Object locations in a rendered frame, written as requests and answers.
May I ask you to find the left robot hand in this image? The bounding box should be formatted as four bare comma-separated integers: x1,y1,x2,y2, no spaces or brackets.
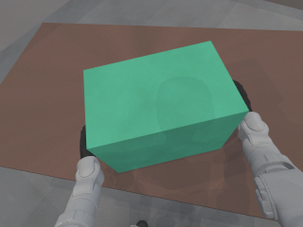
80,125,96,159

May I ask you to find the table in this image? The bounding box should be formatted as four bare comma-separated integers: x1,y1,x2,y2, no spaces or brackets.
0,23,303,221

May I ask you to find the carton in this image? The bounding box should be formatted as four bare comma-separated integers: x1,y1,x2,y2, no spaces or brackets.
83,41,249,173

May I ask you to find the left robot forearm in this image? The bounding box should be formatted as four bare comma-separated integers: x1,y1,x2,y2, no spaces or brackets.
54,156,105,227

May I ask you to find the right robot hand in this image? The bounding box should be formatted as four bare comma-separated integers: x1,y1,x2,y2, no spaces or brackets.
232,79,252,112

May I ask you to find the right robot forearm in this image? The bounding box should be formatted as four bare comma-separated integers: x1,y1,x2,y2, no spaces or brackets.
237,112,303,178

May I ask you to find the right robot upper arm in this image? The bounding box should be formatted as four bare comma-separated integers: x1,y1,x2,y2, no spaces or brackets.
254,168,303,227

